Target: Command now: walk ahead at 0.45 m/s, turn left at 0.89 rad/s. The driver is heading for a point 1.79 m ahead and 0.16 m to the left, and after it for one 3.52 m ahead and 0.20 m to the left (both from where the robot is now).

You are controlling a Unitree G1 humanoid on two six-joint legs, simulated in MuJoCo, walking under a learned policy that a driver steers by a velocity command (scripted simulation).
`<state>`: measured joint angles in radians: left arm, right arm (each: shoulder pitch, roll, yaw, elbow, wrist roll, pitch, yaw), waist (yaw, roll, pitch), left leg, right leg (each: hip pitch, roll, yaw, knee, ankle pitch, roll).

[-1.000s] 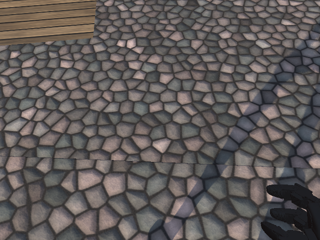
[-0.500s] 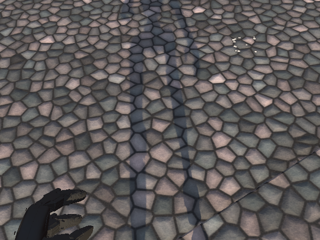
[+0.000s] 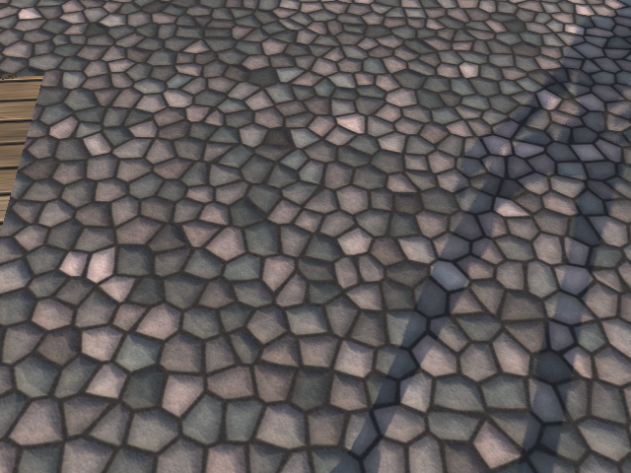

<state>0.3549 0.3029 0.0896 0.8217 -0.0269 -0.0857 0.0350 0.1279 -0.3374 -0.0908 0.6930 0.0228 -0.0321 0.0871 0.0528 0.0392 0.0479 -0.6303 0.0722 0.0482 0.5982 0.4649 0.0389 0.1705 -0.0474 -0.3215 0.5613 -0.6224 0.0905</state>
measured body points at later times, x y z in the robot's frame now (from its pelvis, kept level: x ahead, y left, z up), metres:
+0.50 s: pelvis +0.26 -0.02 -0.08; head +0.26 -0.01 +0.37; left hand +0.34 +0.30 -0.15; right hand +0.51 -0.23 -0.16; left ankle +0.19 +0.05 -0.80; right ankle +0.40 -0.09 -0.80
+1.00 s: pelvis +0.31 +0.00 -0.06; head +0.35 +0.02 +0.39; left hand +0.42 +0.32 -0.16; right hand +0.48 -0.27 -0.15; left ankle +0.27 +0.10 -0.80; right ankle +0.34 -0.14 -0.73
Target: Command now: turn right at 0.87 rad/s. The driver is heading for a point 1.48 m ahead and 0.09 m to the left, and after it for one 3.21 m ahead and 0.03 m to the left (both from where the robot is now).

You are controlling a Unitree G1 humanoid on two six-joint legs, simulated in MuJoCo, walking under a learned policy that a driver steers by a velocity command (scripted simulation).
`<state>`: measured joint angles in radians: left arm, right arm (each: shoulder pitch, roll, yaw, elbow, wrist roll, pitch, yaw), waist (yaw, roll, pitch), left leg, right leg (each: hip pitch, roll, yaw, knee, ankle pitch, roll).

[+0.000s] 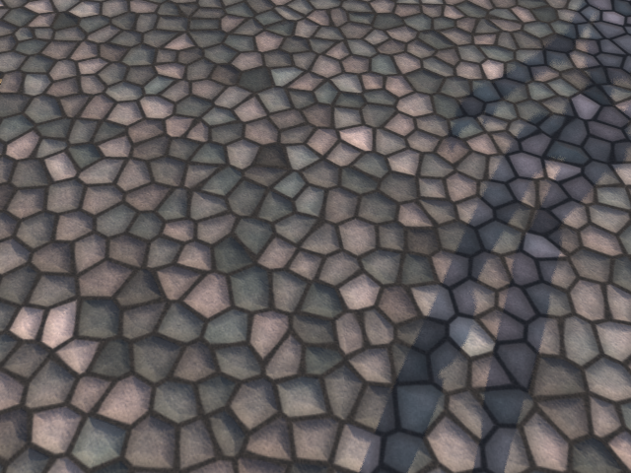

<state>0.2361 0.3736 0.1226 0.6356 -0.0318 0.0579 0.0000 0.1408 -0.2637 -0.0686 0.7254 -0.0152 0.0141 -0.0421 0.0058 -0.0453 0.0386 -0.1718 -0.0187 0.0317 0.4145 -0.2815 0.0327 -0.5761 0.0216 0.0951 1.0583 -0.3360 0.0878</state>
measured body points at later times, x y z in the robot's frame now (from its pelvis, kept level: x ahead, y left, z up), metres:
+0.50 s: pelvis +0.05 -0.05 -0.01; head +0.09 -0.06 +0.44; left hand +0.30 +0.15 -0.09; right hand +0.09 -0.35 -0.13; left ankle +0.08 +0.09 -0.70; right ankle +0.04 -0.15 -0.74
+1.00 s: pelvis +0.10 +0.00 +0.01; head +0.15 +0.06 +0.45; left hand +0.23 +0.33 -0.10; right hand +0.31 -0.26 -0.06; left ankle +0.07 +0.07 -0.74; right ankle +0.17 -0.17 -0.67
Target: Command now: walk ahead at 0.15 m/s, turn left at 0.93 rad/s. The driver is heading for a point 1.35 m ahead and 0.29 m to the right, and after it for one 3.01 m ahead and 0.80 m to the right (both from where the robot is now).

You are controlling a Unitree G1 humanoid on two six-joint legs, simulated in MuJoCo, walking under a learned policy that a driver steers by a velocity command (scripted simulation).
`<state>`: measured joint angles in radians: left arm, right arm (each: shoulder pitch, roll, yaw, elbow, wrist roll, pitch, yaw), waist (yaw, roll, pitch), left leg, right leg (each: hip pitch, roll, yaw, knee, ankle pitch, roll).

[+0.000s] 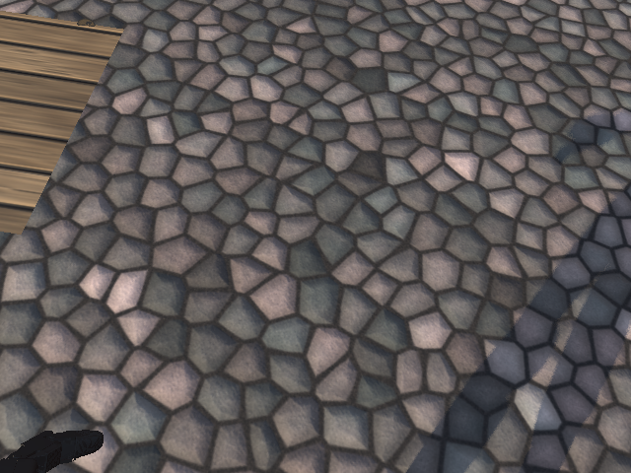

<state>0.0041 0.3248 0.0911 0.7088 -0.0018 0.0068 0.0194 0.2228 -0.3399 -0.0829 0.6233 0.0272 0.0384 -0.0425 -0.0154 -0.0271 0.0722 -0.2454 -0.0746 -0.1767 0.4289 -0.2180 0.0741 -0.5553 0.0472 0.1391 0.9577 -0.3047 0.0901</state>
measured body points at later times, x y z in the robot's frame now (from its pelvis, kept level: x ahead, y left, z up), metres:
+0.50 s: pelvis +0.24 -0.09 -0.01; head +0.26 -0.12 +0.44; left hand +0.24 +0.18 -0.12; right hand +0.41 -0.35 -0.10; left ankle +0.26 +0.07 -0.68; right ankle +0.15 -0.16 -0.75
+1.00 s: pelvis +0.65 -0.19 -0.02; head +0.65 -0.22 +0.43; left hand +0.98 -0.07 -0.06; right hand +0.47 -0.44 -0.14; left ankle +0.63 -0.01 -0.75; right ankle +0.69 -0.35 -0.68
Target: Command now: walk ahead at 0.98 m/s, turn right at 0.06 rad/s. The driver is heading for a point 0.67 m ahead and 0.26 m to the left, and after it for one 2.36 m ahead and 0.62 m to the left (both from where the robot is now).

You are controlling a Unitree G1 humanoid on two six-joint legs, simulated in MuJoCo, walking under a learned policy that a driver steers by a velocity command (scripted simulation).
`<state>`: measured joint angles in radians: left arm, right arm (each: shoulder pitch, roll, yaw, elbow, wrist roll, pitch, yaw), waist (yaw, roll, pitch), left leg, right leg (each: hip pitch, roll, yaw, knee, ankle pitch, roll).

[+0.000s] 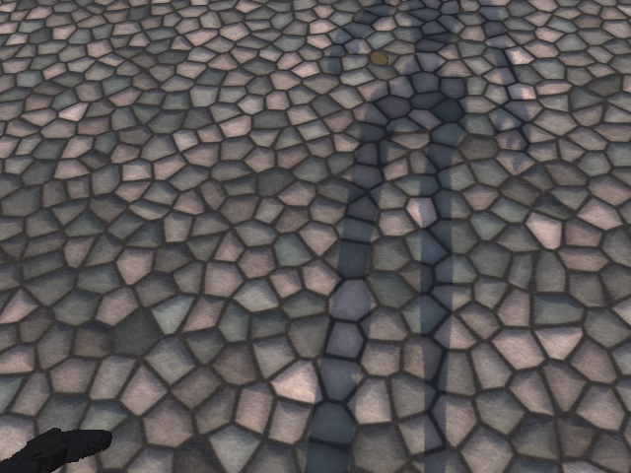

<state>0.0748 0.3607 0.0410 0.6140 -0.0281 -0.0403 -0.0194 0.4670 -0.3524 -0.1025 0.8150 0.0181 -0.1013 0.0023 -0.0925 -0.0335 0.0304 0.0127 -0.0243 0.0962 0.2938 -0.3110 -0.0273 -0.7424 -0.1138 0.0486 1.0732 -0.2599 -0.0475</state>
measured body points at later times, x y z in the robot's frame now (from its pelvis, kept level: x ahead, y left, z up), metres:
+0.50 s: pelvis +0.45 -0.02 -0.01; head +0.45 +0.00 +0.44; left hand +0.34 +0.25 -0.15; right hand +0.73 -0.19 -0.07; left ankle +0.62 +0.16 -0.66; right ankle +0.33 -0.17 -0.73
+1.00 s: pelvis +0.80 +0.13 +0.00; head +0.82 +0.17 +0.45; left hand +0.83 +0.45 -0.10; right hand +1.04 -0.05 -0.10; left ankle +0.69 +0.12 -0.73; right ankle +1.05 +0.16 -0.70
